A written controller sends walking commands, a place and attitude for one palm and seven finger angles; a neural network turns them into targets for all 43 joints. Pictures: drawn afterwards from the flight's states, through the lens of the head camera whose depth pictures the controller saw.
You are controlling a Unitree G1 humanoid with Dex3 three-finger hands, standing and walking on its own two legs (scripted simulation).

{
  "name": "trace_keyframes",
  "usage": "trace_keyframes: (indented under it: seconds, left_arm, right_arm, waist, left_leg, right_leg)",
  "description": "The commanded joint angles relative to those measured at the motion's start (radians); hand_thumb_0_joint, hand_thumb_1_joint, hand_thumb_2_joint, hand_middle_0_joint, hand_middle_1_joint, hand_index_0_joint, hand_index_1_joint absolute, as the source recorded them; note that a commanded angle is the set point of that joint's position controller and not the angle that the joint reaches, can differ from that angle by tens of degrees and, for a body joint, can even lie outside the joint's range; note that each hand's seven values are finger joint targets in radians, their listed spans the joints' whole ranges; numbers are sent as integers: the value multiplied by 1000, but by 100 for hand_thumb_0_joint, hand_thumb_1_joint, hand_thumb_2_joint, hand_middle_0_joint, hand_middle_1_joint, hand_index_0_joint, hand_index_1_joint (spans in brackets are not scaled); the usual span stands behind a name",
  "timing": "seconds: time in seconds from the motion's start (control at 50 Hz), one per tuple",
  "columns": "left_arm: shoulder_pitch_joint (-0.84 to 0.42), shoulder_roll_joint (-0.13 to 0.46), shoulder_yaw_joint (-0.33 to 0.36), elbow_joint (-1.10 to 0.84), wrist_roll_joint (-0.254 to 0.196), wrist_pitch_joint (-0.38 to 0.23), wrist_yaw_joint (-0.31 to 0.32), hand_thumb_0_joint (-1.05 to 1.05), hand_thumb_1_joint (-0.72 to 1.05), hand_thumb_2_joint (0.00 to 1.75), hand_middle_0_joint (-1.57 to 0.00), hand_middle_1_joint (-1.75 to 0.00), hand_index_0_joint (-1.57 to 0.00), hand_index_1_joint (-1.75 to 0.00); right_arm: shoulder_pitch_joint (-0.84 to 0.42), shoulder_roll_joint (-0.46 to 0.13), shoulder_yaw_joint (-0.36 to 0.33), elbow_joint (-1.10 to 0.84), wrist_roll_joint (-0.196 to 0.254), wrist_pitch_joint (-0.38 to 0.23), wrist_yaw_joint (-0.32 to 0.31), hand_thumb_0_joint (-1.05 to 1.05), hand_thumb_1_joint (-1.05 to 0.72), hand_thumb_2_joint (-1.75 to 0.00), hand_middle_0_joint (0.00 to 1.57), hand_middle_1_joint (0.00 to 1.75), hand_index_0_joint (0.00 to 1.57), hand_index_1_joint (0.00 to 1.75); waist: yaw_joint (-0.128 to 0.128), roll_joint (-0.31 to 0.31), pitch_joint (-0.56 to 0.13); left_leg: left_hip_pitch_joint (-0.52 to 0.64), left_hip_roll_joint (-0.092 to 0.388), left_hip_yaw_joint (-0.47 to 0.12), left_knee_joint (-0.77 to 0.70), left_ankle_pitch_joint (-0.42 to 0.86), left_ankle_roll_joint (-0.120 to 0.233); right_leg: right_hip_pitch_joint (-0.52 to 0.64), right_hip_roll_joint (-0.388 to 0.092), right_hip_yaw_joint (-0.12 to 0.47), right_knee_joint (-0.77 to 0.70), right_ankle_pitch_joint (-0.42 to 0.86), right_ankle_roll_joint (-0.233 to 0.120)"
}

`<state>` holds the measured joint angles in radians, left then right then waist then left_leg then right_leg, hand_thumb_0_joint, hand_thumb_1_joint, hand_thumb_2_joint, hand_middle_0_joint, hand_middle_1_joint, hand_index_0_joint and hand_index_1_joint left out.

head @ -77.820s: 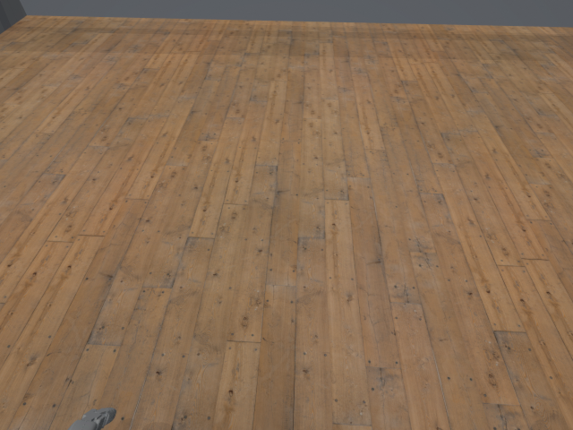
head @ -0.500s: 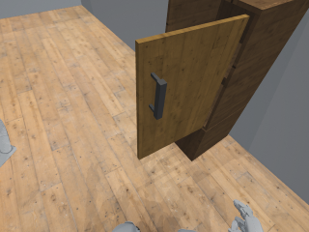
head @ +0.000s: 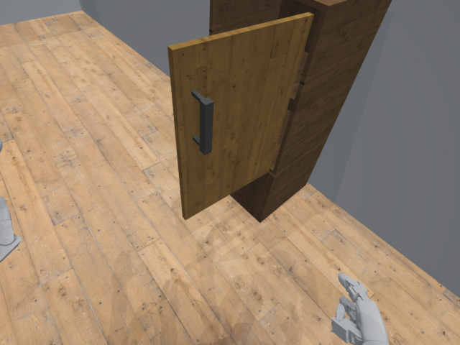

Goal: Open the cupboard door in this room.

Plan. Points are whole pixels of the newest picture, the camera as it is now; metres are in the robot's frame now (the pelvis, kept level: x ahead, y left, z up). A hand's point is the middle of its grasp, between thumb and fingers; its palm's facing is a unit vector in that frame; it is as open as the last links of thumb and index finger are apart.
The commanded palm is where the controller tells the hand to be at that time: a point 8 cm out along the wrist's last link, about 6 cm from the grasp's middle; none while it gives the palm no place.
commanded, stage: stop stepping back and stand still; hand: left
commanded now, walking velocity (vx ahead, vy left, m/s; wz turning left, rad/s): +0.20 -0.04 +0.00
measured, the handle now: (201, 123) +0.56 +0.08 +0.06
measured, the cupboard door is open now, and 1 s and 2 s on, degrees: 85 85 85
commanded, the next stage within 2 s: let the arm hang, fingers relaxed in 0.50 s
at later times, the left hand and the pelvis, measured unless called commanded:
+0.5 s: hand out of the picture +0.15 +0.28 +0.17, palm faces +0.46 -0.74 -0.50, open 7.4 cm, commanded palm +0.09 +0.31 +0.18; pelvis -0.04 +0.00 +0.00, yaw +1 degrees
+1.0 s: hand out of the picture +0.00 +0.17 -0.17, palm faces +0.12 -0.97 -0.21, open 6.8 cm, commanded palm none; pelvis -0.04 -0.02 +0.00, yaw +5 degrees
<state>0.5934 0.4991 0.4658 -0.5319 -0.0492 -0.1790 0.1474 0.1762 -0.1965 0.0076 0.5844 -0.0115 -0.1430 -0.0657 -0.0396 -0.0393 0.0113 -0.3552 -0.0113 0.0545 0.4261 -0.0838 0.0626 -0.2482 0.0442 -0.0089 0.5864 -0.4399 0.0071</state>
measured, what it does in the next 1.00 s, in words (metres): steps on the spot: left foot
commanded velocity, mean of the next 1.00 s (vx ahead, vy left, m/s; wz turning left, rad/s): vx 0.07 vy -0.01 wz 0.00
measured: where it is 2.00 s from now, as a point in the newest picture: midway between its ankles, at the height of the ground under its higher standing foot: outside the picture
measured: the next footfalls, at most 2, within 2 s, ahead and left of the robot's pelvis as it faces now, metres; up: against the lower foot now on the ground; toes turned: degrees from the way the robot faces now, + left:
left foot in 0.26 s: +0.01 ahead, +0.12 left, +0.00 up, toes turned +5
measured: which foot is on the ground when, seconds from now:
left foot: down 0.00-0.08, up 0.10-0.24, down 0.26-1.00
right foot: down 0.00-1.00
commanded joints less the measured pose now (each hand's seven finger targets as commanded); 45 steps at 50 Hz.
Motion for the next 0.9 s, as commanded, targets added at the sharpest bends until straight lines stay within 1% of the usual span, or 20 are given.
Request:
trace_keyframes:
  seconds: [0.0, 0.04, 0.06, 0.08, 0.14, 0.2, 0.22, 0.26, 0.32, 0.42, 0.54, 0.56, 0.58, 0.64, 0.68, 0.7, 0.74, 0.8, 0.84, 0.88]
  left_arm:
    - [50, 102, 85, -160, 3, -43, 23, 0, 90, 90, -20, -30, -20, -30]
    - [6, 116, 82, -152, 13, -46, 21, 0, 90, 90, -20, -30, -20, -30]
    - [-43, 138, 85, -202, 13, -51, 23, 0, 90, 90, -20, -30, -20, -30]
    - [-81, 129, 72, -221, 15, -51, 26, 0, 90, 90, -20, -30, -20, -30]
    - [-162, 114, 62, -171, 32, -61, 34, 0, 90, 90, -20, -30, -20, -30]
    - [-220, 85, 24, -103, 48, -69, 42, 0, 90, 90, -20, -30, -20, -30]
    - [-215, 82, 22, -96, 47, -72, 43, 0, 90, 90, -20, -30, -20, -30]
    - [-183, 86, 41, -121, 46, -86, 47, 0, 90, 90, -20, -30, -20, -30]
    - [-172, 126, 93, -130, 58, -92, 42, 0, 90, 90, -20, -30, -20, -30]
    - [-76, 74, 48, -148, 43, -81, 32, 0, 90, 90, -20, -30, -20, -30]
    - [-87, 88, 65, -79, 12, -68, 22, 0, 90, 90, -20, -30, -20, -30]
    - [-90, 101, 76, -79, 8, -62, 25, 0, 90, 90, -20, -30, -20, -30]
    - [-176, -112, -322, 636, 115, 103, -105, 0, 90, 90, -20, -30, -20, -30]
    - [-180, -196, -356, 699, 88, 187, -141, 0, 90, 90, -20, -30, -20, -30]
    - [-223, -206, -376, 782, 86, 190, -145, 0, 90, 90, -20, -30, -20, -30]
    - [-253, -196, -376, 819, 84, 188, -141, 0, 90, 90, -20, -30, -20, -30]
    - [-311, -183, -379, 934, 80, 184, -130, 0, 90, 90, -20, -30, -20, -30]
    - [-265, -141, -387, 1141, 75, 174, -125, 0, 90, 90, -20, -30, -20, -30]
    - [-283, -114, -401, 1248, 69, 160, -126, 0, 90, 90, -20, -30, -20, -30]
    - [-331, -133, -415, 1317, 64, 157, -123, 0, 90, 90, -20, -30, -20, -30]
  right_arm:
    - [-65, -139, -43, -136, 9, -22, -20, 0, -90, -90, 20, 30, 20, 30]
    - [-68, -137, -52, -132, -3, -7, -19, 0, -90, -90, 20, 30, 20, 30]
    - [-66, -145, -61, -121, -1, -6, -20, 0, -90, -90, 20, 30, 20, 30]
    - [-52, -136, -62, -99, -2, -3, -23, 0, -90, -90, 20, 30, 20, 30]
    - [-29, -130, -47, -76, -5, -21, -23, 0, -90, -90, 20, 30, 20, 30]
    - [-19, -128, -45, -58, -5, -40, -47, 0, -90, -90, 20, 30, 20, 30]
    - [-14, -139, -45, -60, -3, -49, -52, 0, -90, -90, 20, 30, 20, 30]
    - [-8, -156, -48, -83, 4, -59, -50, 0, -90, -90, 20, 30, 20, 30]
    - [-22, -118, -41, -70, -8, -68, -33, 0, -90, -90, 20, 30, 20, 30]
    - [-23, -130, -39, -68, -2, -75, -13, 0, -90, -90, 20, 30, 20, 30]
    - [-1, -118, -52, -60, 11, -43, -6, 0, -90, -90, 20, 30, 20, 30]
    - [-8, -117, -51, -62, 14, -37, -8, 0, -90, -90, 20, 30, 20, 30]
    - [-12, -225, -93, 162, -7, -39, 84, 0, -90, -90, 20, 30, 20, 30]
    - [81, -137, -69, 144, -5, 70, 73, 0, -90, -90, 20, 30, 20, 30]
    - [65, -194, -64, 129, -25, 85, 63, 0, -90, -90, 20, 30, 20, 30]
    - [48, -226, -63, 123, -34, 89, 55, 0, -90, -90, 20, 30, 20, 30]
    - [34, -228, -57, 151, -42, 95, 45, 0, -90, -90, 20, 30, 20, 30]
    - [-20, -167, -35, 196, -26, 114, 45, 0, -90, -90, 20, 30, 20, 30]
    - [11, -112, -28, 242, -14, 132, 43, 0, -90, -90, 20, 30, 20, 30]
    - [47, -91, -30, 290, -12, 145, 41, 0, -90, -90, 20, 30, 20, 30]
  waist:
    - [22, 187, -63]
    - [16, 45, -37]
    - [18, -65, -49]
    - [24, -132, -17]
    - [13, -51, -26]
    - [12, 38, 3]
    - [14, 99, 28]
    - [25, 326, 35]
    - [21, 242, 36]
    - [29, 202, -23]
    - [18, -76, -78]
    - [20, -69, -71]
    - [-23, -21, -22]
    - [1, -27, -71]
    - [23, -10, -53]
    - [32, -12, -51]
    - [39, 16, -64]
    - [73, 56, -95]
    - [39, -28, -100]
    - [16, 7, -79]
  left_leg:
    - [-137, 124, -158, -227, -522, -43]
    - [-33, 33, -71, 21, -433, -80]
    - [95, -8, -61, 277, -330, -93]
    - [67, 2, -81, 447, -280, -85]
    - [-16, 52, -63, 408, -283, -63]
    - [148, 31, -4, 108, -306, -40]
    - [149, 47, -50, 3, -360, -25]
    - [115, 247, -383, -186, -530, 61]
    - [-77, 295, -452, -294, -646, 99]
    - [-31, 199, -212, -155, -369, 29]
    - [21, 41, -39, 222, -230, -55]
    - [23, 40, -41, 252, -229, -58]
    - [-95, 102, -61, 404, -127, -47]
    - [55, 99, -117, 228, 6, -23]
    - [31, 222, -320, 92, 230, 73]
    - [13, 276, -410, 43, 334, 122]
    - [58, 272, -397, 27, 517, 128]
    - [-2, 121, -190, 80, 248, 10]
    - [59, 23, -73, 158, -76, -51]
    - [108, 27, -62, 152, -175, -56]
  right_leg:
    - [203, -8, -36, -165, 25, -25]
    - [2, -123, 111, -349, -172, -87]
    - [-215, -256, 306, -459, -346, -145]
    - [-265, -346, 395, -485, -348, -189]
    - [-133, -307, 258, -377, -105, -160]
    - [-199, -203, 133, -284, -234, -102]
    - [-189, -163, 122, -213, -204, -87]
    - [-191, -33, -6, 61, -28, -19]
    - [-69, -33, 1, 253, -19, -11]
    - [110, -21, -73, -92, 84, -11]
    - [35, -256, 296, -303, 108, -140]
    - [23, -272, 302, -313, 150, -148]
    - [-31, -341, 122, -105, 585, -152]
    - [-132, -197, 7, 30, 425, -87]
    - [-129, -94, -46, 155, 257, -23]
    - [-102, -74, -27, 202, 163, -13]
    - [-62, -80, 13, 182, 93, -12]
    - [150, -142, 92, -60, 415, -38]
    - [111, -277, 203, -179, 572, -108]
    - [82, -279, 180, -211, 563, -138]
